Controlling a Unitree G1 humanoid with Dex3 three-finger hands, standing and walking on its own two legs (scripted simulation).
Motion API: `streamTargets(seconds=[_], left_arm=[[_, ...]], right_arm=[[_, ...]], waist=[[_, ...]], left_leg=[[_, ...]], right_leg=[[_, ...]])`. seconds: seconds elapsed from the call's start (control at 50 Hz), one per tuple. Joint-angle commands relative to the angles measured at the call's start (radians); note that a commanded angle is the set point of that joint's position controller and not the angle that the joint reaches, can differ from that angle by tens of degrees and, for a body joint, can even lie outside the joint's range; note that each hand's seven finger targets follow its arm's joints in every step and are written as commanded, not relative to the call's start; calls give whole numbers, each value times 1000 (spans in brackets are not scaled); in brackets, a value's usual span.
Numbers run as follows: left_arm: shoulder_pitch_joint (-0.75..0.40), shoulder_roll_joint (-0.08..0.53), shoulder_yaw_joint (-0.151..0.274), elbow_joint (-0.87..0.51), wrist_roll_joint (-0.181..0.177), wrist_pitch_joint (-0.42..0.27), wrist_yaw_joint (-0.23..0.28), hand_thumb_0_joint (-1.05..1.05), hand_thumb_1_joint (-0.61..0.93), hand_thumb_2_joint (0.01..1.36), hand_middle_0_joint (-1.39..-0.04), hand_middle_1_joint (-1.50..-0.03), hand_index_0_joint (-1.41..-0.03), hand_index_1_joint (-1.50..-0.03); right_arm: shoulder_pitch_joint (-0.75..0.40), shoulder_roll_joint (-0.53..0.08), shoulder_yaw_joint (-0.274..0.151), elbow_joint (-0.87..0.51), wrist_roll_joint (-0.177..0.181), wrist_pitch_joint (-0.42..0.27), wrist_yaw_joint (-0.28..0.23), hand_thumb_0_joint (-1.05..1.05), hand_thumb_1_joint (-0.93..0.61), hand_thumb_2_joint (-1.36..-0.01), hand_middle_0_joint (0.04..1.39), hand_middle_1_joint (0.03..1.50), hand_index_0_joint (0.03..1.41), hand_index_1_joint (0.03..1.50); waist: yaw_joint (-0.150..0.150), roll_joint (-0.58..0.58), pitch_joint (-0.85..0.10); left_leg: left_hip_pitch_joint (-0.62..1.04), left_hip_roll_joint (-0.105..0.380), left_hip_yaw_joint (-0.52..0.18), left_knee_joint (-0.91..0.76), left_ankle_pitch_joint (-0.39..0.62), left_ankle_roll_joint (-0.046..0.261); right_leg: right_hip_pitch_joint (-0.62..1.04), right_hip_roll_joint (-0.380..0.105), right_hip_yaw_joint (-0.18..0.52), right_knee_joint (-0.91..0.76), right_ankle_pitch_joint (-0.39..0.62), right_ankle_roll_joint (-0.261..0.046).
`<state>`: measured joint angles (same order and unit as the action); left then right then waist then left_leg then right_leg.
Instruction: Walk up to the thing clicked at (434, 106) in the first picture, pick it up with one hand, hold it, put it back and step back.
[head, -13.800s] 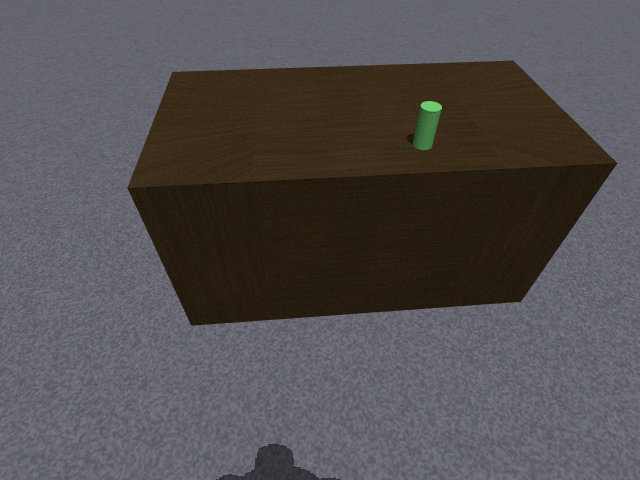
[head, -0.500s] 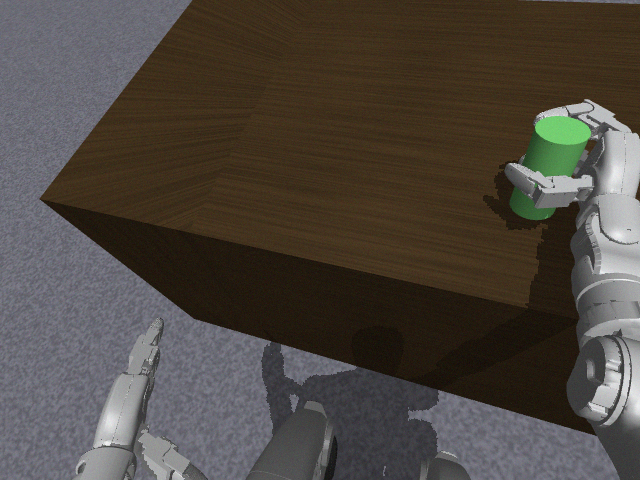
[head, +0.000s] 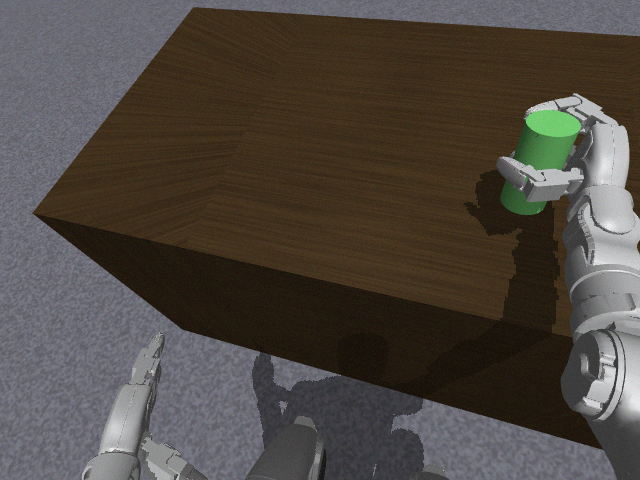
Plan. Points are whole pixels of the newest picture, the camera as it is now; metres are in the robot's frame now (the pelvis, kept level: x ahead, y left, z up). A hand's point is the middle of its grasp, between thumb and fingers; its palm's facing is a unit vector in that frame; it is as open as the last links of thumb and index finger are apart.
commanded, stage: lift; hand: right
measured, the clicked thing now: (536, 165) +0.52 -0.14 +0.07
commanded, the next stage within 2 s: hold in 1.52 s
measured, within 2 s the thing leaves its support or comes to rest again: neither
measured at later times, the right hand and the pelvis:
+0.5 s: hand (563, 146) +0.49 -0.14 +0.14, palm faces +0.02 +1.00 -0.01, open 8.9 cm; pelvis +0.01 +0.00 +0.03, yaw +0 degrees
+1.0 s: hand (615, 181) +0.40 -0.15 +0.19, palm faces +0.02 +1.00 -0.01, open 8.9 cm; pelvis +0.01 +0.01 +0.06, yaw -1 degrees
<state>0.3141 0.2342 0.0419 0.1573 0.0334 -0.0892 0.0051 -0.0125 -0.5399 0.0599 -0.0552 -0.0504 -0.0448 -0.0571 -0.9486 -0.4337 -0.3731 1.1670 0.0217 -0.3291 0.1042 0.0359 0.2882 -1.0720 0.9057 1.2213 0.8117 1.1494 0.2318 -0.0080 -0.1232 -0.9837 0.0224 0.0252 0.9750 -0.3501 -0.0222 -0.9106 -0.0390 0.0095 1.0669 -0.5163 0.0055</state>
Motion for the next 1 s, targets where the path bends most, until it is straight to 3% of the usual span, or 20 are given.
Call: streamTargets(seconds=[0.0, 0.02, 0.06, 0.08, 0.14, 0.16, 0.18, 0.2, 0.26, 0.3, 0.36, 0.38, 0.42, 0.48, 0.54, 0.6, 0.66, 0.72, 0.76, 0.98], left_arm=[[63, 135, 86, -103, 1, -52, 12, 0, -553, 59, -43, -49, -36, -56], [74, 119, 76, -78, -8, -51, 8, 0, -548, 63, -45, -46, -41, -49], [-139, 218, 129, -295, -14, -64, 24, 0, -544, 59, -42, -42, -41, -42], [-106, 220, 138, -298, -6, -62, 27, 0, -542, 59, -41, -40, -39, -41], [113, 95, 45, -120, -25, -42, 8, 0, -541, 61, -41, -44, -39, -46], [76, 124, 62, -131, -30, -40, 14, 0, -548, 65, -41, -40, -36, -44], [-54, 177, 100, -262, -23, -48, 22, 0, -540, 56, -42, -39, -40, -40], [-53, 154, 78, -266, -14, -53, 19, 0, -537, 57, -40, -38, -38, -39], [135, 93, 62, -27, -25, -45, 9, 0, -536, 57, -42, -43, -40, -44], [-63, 182, 119, -201, -22, -62, 27, 0, -537, 54, -38, -40, -38, -39], [83, 131, 98, -72, -27, -51, 20, 0, -535, 55, -38, -42, -38, -42], [55, 116, 79, -44, -37, -47, 22, 0, -545, 60, -40, -42, -37, -44], [-64, 228, 171, -133, -29, -50, 44, 0, -538, 53, -37, -38, -36, -38], [33, 139, 108, -32, -46, -41, 36, 0, -543, 60, -36, -40, -32, -42], [-83, 208, 146, -83, -44, -40, 56, 0, -551, 62, -33, -33, -26, -38], [26, 105, 85, 31, -58, -39, 51, 0, -534, 53, -34, -39, -34, -39], [-71, 194, 150, -27, -54, -41, 64, 0, -534, 48, -33, -38, -33, -36], [29, 110, 93, 63, -62, -36, 59, 0, -525, 44, -33, -42, -36, -38], [-30, 156, 127, 55, -65, -39, 66, 0, -531, 47, -31, -39, -32, -37], [-84, 144, 113, 122, -66, -46, 87, 0, -531, 46, -30, -39, -31, -37]], right_arm=[[-501, -123, 35, -208, 27, -65, 2, 0, -304, -1391, 1362, 1516, 1396, 1516], [-334, -28, 64, -45, 34, -36, 13, 0, -224, -1413, 1359, 1537, 1405, 1537], [-536, -337, -93, -369, 23, -81, -18, 0, -202, -1419, 1378, 1552, 1426, 1553], [-619, -331, -64, -424, 17, -88, -21, 0, -208, -1438, 1402, 1577, 1449, 1577], [-235, -8, 66, -52, 44, -10, 12, 0, -229, -1436, 1399, 1571, 1445, 1571], [-258, -119, -1, -101, 46, -18, 0, 0, -229, -1432, 1406, 1572, 1452, 1572], [-544, -322, -69, -452, 36, -69, -24, 0, -244, -1431, 1411, 1572, 1456, 1572], [-574, -273, -28, -483, 29, -73, -22, 0, -240, -1424, 1413, 1569, 1456, 1570], [-219, 13, 81, -147, 69, -1, 7, 0, -207, -1403, 1370, 1538, 1415, 1538], [-516, -273, -31, -603, 53, -58, -17, 0, -231, -1399, 1388, 1541, 1429, 1541], [-287, 20, 110, -400, 87, 11, 7, 0, -200, -1405, 1383, 1548, 1429, 1548], [-160, -24, 61, -306, 87, 35, 2, 0, -217, -1384, 1362, 1520, 1405, 1520], [-469, -224, 5, -751, 80, -6, -23, 0, -243, -1380, 1388, 1528, 1427, 1528], [-127, 66, 139, -499, 113, 71, 2, 0, -193, -1348, 1344, 1490, 1385, 1491], [-242, -124, 46, -729, 111, 63, -9, 0, -215, -1327, 1354, 1479, 1391, 1479], [-59, 84, 167, -598, 136, 119, 20, 0, -197, -1302, 1313, 1444, 1350, 1444], [-128, -80, 75, -791, 136, 119, 8, 0, -241, -1313, 1343, 1461, 1377, 1461], [11, 74, 171, -739, 154, 159, 22, 0, -228, -1279, 1306, 1421, 1338, 1421], [9, -29, 96, -816, 162, 168, 15, 0, -245, -1266, 1310, 1412, 1339, 1412], [156, 15, 130, -955, 187, 239, 16, 0, -279, -1267, 1330, 1419, 1356, 1419]], waist=[[11, -155, -525], [30, -72, -407], [-26, -96, -683], [-20, -146, -766], [-3, -22, -367], [-17, -8, -368], [-67, -123, -624], [-60, -180, -679], [-42, -49, -279], [-84, -159, -648], [-70, -54, -424], [-105, -2, -366], [-128, -107, -627], [-116, 10, -368], [-153, -20, -498], [-141, 24, -279], [-158, 10, -377], [-158, 4, -234], [-173, 27, -256], [-204, 44, -186]], left_leg=[[347, -48, 9, -74, 332, 45], [334, -51, 15, -89, 318, 42], [475, -37, -1, -90, 361, 33], [519, -37, -3, -88, 386, 33], [404, -53, 21, -141, 319, 35], [411, -48, 14, -146, 316, 35], [500, -37, -10, -135, 345, 33], [505, -40, -6, -128, 358, 38], [370, -51, 16, -178, 244, 40], [510, -37, -11, -159, 339, 40], [516, -43, 11, -190, 336, 40], [528, -41, 13, -206, 333, 34], [624, -28, -8, -201, 372, 35], [568, -41, 26, -234, 346, 41], [663, -28, 9, -249, 388, 37], [624, -23, 11, -288, 349, 31], [679, -16, 3, -312, 346, 22], [651, -16, 9, -338, 320, 22], [668, -15, 12, -350, 313, 20], [727, -8, 18, -410, 276, 14]], right_leg=[[297, 30, 9, -133, 460, -2], [223, 32, 13, -151, 418, -8], [294, 26, 15, -160, 433, -11], [357, 30, 1, -157, 455, -8], [258, 40, 2, -199, 406, -11], [241, 35, 10, -216, 410, -11], [338, 32, 0, -213, 434, -4], [405, 31, -7, -209, 466, 0], [286, 34, 1, -254, 353, -5], [436, 27, -3, -244, 457, 2], [379, 42, -9, -276, 425, -4], [346, 44, -11, -289, 415, -11], [467, 38, -18, -298, 452, -4], [445, 36, -4, -339, 471, 1], [507, 34, -15, -362, 496, -1], [474, 43, -28, -391, 427, -8], [537, 41, -32, -414, 417, -15], [538, 45, -34, -439, 391, -12], [551, 39, -28, -457, 385, -15], [602, 39, -26, -515, 352, -17]])
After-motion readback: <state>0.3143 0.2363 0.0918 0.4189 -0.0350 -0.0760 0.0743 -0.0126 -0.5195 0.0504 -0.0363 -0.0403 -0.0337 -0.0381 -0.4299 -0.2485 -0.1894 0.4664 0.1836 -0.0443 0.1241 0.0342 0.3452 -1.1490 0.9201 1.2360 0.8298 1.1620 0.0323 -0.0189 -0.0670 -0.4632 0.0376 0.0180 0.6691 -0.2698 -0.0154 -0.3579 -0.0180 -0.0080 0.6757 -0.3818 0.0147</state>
